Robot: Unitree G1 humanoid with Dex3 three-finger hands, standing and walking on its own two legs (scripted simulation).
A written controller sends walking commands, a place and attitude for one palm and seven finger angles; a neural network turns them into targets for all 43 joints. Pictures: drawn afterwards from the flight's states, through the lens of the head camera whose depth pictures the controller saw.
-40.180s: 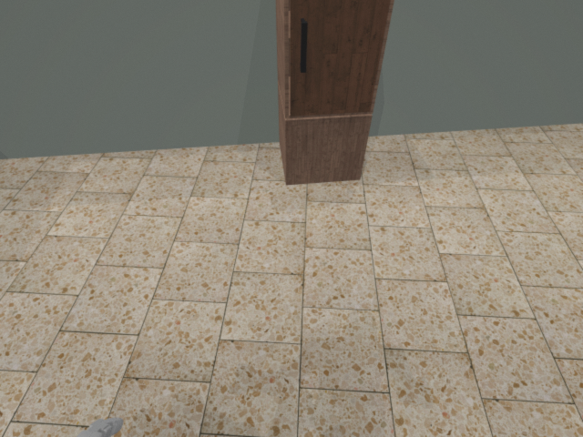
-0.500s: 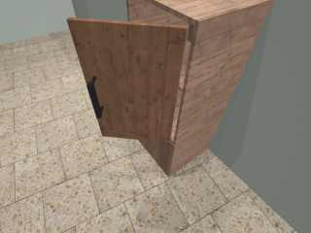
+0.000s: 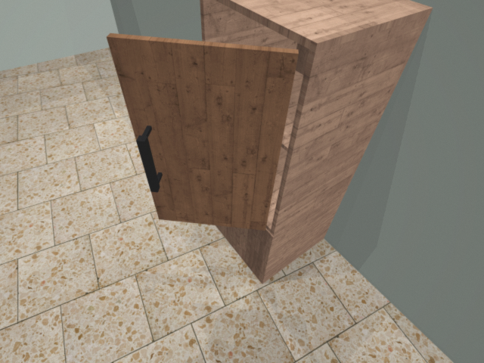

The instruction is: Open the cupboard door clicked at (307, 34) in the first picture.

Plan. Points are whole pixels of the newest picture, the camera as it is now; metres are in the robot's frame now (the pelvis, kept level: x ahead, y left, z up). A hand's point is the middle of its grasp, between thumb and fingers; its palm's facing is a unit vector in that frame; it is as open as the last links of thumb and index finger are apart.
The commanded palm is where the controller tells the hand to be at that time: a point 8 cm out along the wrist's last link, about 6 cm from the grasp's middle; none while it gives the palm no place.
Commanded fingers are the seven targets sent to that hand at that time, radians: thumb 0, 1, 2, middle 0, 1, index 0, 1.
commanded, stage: shuffle to correct the standing spot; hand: left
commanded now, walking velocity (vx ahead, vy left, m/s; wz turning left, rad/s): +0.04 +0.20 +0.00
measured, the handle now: (151, 160) +0.57 +0.27 -0.04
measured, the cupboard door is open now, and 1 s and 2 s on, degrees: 48 48 48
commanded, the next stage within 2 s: come to a stop and stand still in 0.30 s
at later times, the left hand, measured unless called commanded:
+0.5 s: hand out of the picture +0.00 +0.27 -0.19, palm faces +0.04 -0.97 -0.22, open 7.4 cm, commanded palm none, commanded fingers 0.00 0.90 0.90 -0.20 -0.30 -0.20 -0.30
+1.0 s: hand out of the picture -0.03 +0.26 -0.19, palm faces +0.03 -0.99 -0.13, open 7.4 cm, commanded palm none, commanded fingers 0.00 0.90 0.90 -0.20 -0.30 -0.20 -0.30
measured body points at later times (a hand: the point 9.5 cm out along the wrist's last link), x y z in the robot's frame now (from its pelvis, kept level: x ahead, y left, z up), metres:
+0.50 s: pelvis +0.00 +0.08 -0.01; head +0.02 +0.10 +0.44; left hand +0.00 +0.32 -0.17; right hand +0.04 -0.16 -0.15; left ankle +0.01 +0.09 -0.74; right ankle -0.05 -0.07 -0.67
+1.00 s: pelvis -0.01 +0.10 +0.01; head -0.01 +0.14 +0.46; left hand -0.03 +0.32 -0.17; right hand -0.07 -0.10 -0.14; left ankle +0.00 +0.10 -0.74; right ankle -0.05 -0.07 -0.69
